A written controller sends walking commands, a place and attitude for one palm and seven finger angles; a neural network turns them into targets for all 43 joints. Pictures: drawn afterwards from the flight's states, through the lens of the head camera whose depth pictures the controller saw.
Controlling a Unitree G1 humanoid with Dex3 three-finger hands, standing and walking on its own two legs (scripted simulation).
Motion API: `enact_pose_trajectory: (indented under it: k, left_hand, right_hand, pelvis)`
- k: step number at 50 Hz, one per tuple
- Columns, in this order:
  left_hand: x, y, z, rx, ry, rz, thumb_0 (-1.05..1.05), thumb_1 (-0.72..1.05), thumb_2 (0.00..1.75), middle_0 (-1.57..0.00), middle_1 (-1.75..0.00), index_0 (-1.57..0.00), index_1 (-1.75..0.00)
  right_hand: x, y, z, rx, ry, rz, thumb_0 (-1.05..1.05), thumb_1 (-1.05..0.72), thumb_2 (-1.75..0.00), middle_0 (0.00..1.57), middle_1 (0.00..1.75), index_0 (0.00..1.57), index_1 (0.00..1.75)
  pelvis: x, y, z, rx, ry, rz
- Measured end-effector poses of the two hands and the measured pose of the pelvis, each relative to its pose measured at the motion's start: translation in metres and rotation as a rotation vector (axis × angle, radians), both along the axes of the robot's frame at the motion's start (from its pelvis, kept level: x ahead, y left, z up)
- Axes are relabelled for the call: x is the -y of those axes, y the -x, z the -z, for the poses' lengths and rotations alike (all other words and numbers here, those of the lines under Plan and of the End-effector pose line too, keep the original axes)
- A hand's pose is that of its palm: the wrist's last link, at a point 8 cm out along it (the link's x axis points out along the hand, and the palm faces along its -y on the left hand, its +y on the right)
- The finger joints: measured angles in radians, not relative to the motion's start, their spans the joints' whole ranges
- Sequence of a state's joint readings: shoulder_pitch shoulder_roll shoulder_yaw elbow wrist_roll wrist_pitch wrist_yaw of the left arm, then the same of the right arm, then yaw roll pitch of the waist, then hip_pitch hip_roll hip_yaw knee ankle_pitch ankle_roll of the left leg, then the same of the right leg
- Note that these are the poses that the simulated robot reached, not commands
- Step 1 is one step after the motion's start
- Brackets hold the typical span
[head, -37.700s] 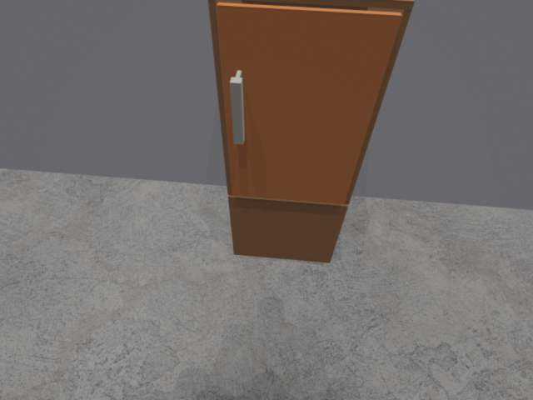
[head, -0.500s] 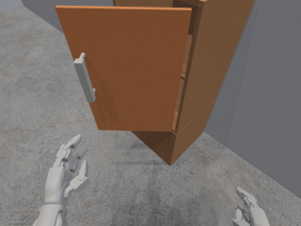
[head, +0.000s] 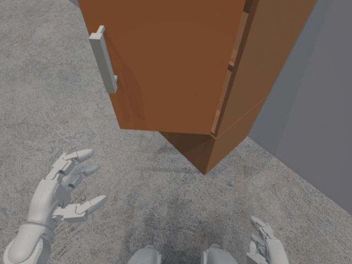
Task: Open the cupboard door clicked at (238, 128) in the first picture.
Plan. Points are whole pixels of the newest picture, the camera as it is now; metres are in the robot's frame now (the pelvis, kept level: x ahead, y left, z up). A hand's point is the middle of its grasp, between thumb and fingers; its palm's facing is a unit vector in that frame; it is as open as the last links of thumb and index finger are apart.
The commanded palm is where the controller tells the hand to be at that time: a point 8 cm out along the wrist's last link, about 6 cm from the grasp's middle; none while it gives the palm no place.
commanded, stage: raise the hand with hooked fingers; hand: left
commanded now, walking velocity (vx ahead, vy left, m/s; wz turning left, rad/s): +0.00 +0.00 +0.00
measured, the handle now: (107, 61) +0.61 +0.24 +0.09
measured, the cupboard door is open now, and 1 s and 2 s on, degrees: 44 44 44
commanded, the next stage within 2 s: move the hooked fingers beside the handle in 1.34 s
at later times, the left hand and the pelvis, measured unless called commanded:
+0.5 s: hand (53, 172) +0.27 +0.26 +0.08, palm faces +0.02 -1.00 -0.06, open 13.5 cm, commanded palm +0.25 +0.31 +0.09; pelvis +0.01 +0.02 +0.02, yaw +0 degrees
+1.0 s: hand (39, 143) +0.31 +0.29 +0.12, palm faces +0.01 -1.00 -0.03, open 14.0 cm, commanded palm +0.28 +0.33 +0.11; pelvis +0.02 +0.01 +0.04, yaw -1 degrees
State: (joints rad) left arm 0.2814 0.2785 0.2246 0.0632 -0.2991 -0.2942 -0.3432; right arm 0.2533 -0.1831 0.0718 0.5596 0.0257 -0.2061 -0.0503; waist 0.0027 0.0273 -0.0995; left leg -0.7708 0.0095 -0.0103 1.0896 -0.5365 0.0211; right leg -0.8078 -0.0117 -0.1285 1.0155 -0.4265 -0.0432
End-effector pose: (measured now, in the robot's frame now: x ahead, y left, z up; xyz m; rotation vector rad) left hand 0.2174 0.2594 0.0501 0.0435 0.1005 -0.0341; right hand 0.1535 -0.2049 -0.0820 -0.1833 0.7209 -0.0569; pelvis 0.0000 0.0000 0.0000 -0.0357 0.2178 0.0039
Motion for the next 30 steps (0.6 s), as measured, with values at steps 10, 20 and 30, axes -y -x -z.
enact_pose_trajectory:
  k: [10, 20, 30]
  left_hand:
    - [-0.024, -0.009, -0.015, 0.047, -0.021, -0.044, 0.0, -0.02, 0.5, -0.27, -0.9, -0.26, -0.89]
    - [-0.043, -0.022, -0.028, 0.074, -0.018, -0.049, 0.0, -0.26, 0.4, -0.29, -1.05, -0.28, -1.04]
    - [-0.066, -0.041, -0.045, 0.064, -0.016, -0.06, -0.01, -0.45, 0.32, -0.3, -1.17, -0.29, -1.17]
  right_hand:
    - [0.035, 0.021, -0.021, -0.018, 0.12, 0.059, 0.02, -0.9, -0.9, 0.2, 0.3, 0.2, 0.3]
    - [0.029, -0.012, -0.046, 0.079, 0.147, 0.027, 0.01, -0.9, -0.9, 0.2, 0.3, 0.2, 0.3]
    - [0.002, -0.027, -0.048, 0.086, 0.089, -0.028, 0.01, -0.9, -0.9, 0.2, 0.3, 0.2, 0.3]
  pelvis:
    - [-0.011, -0.005, -0.011, 0.012, -0.004, 0.009]
    - [-0.017, -0.01, -0.019, 0.042, 0.004, 0.004]
    - [-0.019, -0.014, -0.027, 0.062, 0.006, -0.001]
